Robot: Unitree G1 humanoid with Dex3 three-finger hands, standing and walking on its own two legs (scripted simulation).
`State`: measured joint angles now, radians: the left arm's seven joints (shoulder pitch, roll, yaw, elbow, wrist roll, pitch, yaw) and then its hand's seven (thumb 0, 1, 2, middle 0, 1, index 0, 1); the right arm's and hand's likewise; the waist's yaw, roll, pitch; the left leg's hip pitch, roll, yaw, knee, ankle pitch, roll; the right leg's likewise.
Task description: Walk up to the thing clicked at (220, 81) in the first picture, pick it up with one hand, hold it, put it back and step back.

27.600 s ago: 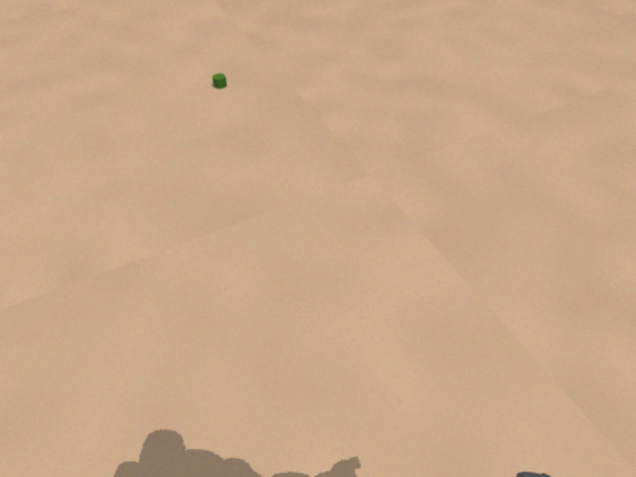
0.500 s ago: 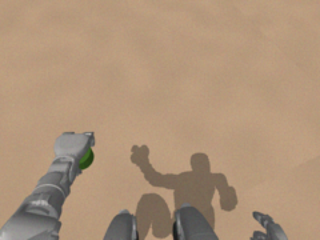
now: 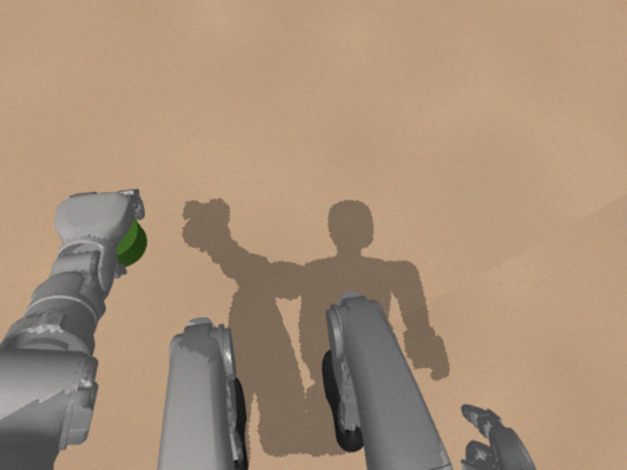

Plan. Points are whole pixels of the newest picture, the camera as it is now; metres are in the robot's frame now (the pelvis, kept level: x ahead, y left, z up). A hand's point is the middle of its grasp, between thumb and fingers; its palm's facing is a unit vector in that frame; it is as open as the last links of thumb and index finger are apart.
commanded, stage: crouch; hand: left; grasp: from above
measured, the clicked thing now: (114, 238) +0.44 +0.22 -0.17
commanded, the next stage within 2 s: lower in 0.94 s
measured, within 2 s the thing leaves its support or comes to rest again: neither
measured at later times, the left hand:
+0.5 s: hand (135, 245) +0.45 +0.22 -0.26, palm faces -0.46 -0.01 -0.89, open 10.0 cm
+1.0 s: hand (142, 246) +0.46 +0.22 -0.32, palm faces -0.46 -0.01 -0.89, open 9.9 cm
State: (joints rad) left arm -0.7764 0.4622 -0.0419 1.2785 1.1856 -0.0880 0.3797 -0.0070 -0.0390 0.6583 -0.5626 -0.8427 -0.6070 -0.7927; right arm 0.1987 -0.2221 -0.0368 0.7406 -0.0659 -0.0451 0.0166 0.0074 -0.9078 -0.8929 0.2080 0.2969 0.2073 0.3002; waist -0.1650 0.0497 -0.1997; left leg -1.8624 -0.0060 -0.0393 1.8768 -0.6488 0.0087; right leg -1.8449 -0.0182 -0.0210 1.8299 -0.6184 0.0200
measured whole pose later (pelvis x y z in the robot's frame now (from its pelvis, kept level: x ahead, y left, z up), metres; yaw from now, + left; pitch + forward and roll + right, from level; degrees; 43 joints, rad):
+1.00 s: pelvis -0.01 +0.00 -0.14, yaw -3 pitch +36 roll -6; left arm -1.00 0.64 0.06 1.53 1.27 -0.15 0.46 -0.01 -0.05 0.64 -0.62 -0.78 -0.66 -0.74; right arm 0.17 -0.27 0.03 0.76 -0.14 -0.08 0.13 0.00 -0.92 -0.90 0.21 0.30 0.21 0.30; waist -0.25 0.01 -0.07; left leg -2.27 -0.01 -0.10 2.34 -0.70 0.00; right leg -2.24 0.00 -0.06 2.26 -0.65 0.02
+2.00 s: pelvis +0.00 +0.00 -0.19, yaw -8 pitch +32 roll -11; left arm -1.04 0.85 0.17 1.71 1.34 -0.21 0.61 -0.01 -0.01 0.59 -0.61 -0.74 -0.65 -0.72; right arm 0.16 -0.32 0.14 0.75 -0.24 -0.18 0.25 0.00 -0.91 -0.89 0.21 0.30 0.20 0.30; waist -0.35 -0.06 0.09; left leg -2.36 -0.01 -0.19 2.54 -0.74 -0.01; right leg -2.30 0.01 -0.14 2.39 -0.65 0.03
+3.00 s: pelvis -0.01 +0.01 -0.19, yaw -11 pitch +28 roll -14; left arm -1.10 0.97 0.12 1.84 1.32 -0.20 0.69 -0.01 0.00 0.59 -0.61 -0.73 -0.65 -0.70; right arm 0.11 -0.36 0.27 0.69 -0.26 -0.27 0.31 0.00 -0.92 -0.90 0.20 0.30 0.20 0.30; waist -0.41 -0.12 0.18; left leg -2.34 0.00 -0.24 2.57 -0.74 0.00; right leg -2.26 0.04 -0.18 2.37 -0.62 0.05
